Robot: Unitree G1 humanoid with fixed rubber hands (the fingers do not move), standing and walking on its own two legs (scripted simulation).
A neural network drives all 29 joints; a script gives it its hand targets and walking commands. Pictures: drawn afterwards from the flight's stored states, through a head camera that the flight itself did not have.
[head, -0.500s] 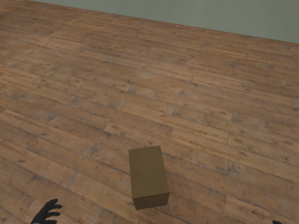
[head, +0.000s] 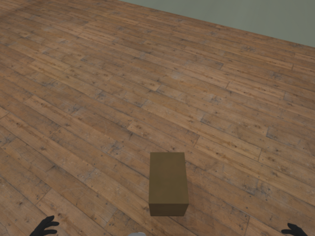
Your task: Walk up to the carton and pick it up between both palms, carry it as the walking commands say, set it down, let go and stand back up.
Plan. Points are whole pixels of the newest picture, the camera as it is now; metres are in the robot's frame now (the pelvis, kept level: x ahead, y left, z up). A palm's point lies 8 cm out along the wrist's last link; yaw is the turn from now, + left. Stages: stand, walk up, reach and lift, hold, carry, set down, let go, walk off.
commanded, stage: walk up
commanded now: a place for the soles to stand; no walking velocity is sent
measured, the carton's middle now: (167, 184) +0.47 +0.00 -0.63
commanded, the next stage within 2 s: reach and lift in 0.98 s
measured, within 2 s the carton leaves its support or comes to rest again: neither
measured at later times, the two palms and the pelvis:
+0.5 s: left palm out of the picture +0.09 +0.33 -0.08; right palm (296, 235) +0.17 -0.32 -0.09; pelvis +0.01 -0.01 +0.00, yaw +5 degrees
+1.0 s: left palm out of the picture +0.08 +0.34 -0.08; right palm (292, 229) +0.18 -0.30 -0.08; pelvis +0.01 -0.01 +0.01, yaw +5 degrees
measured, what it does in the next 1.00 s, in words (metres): stands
